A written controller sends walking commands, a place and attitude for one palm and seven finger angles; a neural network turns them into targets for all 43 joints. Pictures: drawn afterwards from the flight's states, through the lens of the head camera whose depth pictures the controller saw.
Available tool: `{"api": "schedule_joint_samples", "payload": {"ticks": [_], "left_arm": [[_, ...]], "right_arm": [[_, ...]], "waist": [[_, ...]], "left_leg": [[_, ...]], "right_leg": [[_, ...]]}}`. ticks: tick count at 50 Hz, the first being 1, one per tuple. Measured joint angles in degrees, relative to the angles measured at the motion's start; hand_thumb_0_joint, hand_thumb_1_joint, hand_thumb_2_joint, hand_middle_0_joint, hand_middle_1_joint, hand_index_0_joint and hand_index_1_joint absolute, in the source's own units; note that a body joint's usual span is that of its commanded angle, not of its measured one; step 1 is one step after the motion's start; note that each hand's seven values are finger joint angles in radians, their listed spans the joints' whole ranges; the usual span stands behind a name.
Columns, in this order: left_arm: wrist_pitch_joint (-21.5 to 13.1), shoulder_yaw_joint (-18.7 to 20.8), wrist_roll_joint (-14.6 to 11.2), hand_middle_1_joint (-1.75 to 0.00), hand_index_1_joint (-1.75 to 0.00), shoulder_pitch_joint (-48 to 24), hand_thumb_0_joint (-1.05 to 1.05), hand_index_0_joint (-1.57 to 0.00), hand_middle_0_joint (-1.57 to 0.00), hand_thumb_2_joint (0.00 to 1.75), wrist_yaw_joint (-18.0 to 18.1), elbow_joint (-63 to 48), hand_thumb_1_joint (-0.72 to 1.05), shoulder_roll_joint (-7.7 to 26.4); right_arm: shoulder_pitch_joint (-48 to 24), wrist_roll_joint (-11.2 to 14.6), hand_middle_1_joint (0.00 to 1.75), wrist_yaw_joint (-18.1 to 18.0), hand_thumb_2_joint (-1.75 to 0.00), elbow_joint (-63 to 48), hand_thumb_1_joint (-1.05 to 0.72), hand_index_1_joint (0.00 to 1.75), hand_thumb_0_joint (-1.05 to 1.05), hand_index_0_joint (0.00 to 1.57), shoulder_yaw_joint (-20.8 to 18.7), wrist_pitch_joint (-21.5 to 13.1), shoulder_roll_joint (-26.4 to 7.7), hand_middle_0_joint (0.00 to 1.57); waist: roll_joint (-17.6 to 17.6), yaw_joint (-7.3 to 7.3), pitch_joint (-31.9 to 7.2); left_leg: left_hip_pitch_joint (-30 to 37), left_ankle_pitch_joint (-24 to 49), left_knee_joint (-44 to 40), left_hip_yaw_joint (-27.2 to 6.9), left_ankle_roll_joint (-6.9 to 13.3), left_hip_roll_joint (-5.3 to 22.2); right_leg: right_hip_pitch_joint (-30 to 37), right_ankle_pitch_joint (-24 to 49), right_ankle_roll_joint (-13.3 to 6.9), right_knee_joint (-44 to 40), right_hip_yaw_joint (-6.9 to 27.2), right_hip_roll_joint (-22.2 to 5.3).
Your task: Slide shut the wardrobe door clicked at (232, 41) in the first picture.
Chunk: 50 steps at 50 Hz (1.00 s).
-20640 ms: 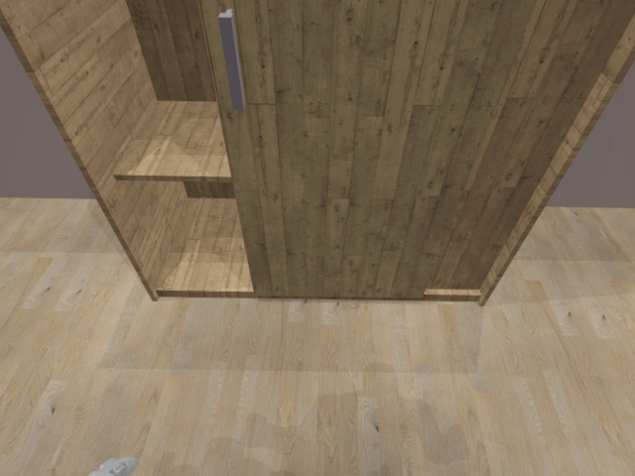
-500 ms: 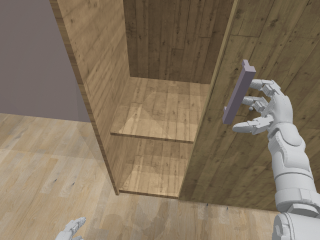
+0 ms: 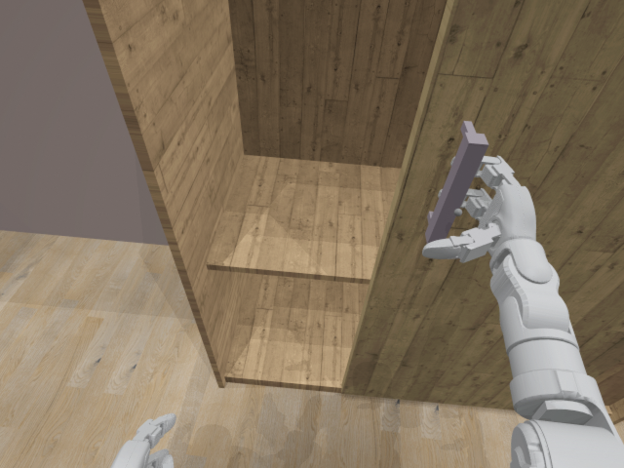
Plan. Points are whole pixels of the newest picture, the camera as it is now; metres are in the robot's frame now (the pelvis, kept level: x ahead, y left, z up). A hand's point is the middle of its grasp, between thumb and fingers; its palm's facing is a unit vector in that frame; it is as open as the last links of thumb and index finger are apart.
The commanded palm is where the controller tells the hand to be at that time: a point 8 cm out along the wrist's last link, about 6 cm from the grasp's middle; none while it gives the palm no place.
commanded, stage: slide the fingers in behind the handle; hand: right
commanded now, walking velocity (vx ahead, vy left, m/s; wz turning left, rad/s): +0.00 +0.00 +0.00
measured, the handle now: (449, 186) +0.46 -0.14 +0.15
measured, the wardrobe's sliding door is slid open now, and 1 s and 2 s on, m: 0.37 0.37 0.37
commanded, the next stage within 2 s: grip the handle and tug to test in 0.84 s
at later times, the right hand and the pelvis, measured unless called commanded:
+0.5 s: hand (441, 212) +0.41 -0.12 +0.15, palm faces +0.03 +1.00 +0.00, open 13.9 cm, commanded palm +0.39 -0.18 +0.15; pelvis +0.00 +0.02 +0.00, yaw +1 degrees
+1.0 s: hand (437, 210) +0.41 -0.12 +0.15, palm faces +0.02 +1.00 -0.01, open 13.9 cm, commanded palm +0.38 -0.17 +0.15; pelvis +0.00 +0.01 +0.00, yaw +0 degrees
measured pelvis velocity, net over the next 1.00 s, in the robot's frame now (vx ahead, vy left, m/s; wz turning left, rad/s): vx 0.00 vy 0.01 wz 0.00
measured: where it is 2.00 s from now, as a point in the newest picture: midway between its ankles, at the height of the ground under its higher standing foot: outside the picture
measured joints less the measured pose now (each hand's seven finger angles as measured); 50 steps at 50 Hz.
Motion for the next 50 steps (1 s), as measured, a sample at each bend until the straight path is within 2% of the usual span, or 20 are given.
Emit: {"api": "schedule_joint_samples", "payload": {"ticks": [7, 14, 24, 45, 50], "left_arm": [[0.48, 0.03, 0.15, -0.30, -0.30, -0.06, 0.01, -0.20, -0.20, 0.90, -0.04, -0.52, 0.90, -0.26], [1.03, 0.37, -0.05, -0.30, -0.30, 0.27, 0.01, -0.20, -0.20, 0.90, -0.11, -0.47, 0.90, 0.09], [1.62, -0.17, -0.09, -0.30, -0.30, -1.10, 0.01, -0.20, -0.20, 0.90, 0.47, -0.26, 0.90, -0.32], [0.19, 0.36, -0.04, -0.30, -0.30, 0.78, 0.01, -0.20, -0.20, 0.90, -0.04, 0.83, 0.90, 0.01], [-0.35, 0.68, -0.05, -0.30, -0.30, 0.72, 0.01, -0.20, -0.20, 0.90, -0.34, 0.61, 0.90, 0.27]], "right_arm": [[1.18, -0.44, 1.20, -1.05, -0.30, -1.59, 0.50, 1.20, -0.01, 0.30, -0.77, 0.16, 0.13, 0.31], [2.69, -0.11, 1.20, -1.03, -0.30, -3.83, 0.50, 1.20, -0.02, 0.30, -0.21, 0.93, 0.43, 0.30], [-0.07, -0.50, 1.20, -2.27, -0.30, -0.89, 0.50, 1.20, -0.01, 0.30, -0.01, 1.80, 0.49, 0.30], [-0.62, -0.73, 1.23, -2.30, -0.30, 1.76, 0.50, 1.23, -0.01, 0.32, 0.41, -1.38, 0.40, 0.32], [0.05, -0.49, 1.22, -2.67, -0.30, 0.16, 0.49, 1.22, -0.02, 0.31, 1.30, -1.81, 1.49, 0.31]], "waist": [[0.44, 0.32, -0.04], [0.01, -0.01, -0.13], [0.52, 0.48, 0.57], [0.08, 0.33, 0.23], [-0.33, 0.21, 0.15]], "left_leg": [[0.22, 0.14, -0.23, -0.53, 0.35, -0.42], [0.73, 0.23, -0.56, -0.46, 0.60, -0.67], [-0.13, 0.44, -0.20, -0.13, 1.04, -1.02], [-0.55, 0.12, 0.17, 0.03, 1.04, -0.94], [-0.30, 0.07, 0.21, -0.10, 0.87, -0.76]], "right_leg": [[0.47, 0.01, 0.36, -0.36, -0.44, -0.45], [0.88, 0.02, 0.62, -0.47, -0.32, -0.66], [-0.01, 0.34, 1.02, -0.11, 0.01, -1.02], [-0.49, 0.10, 1.04, 0.25, 0.22, -0.90], [-0.17, 0.08, 0.87, 0.14, 0.10, -0.71]]}}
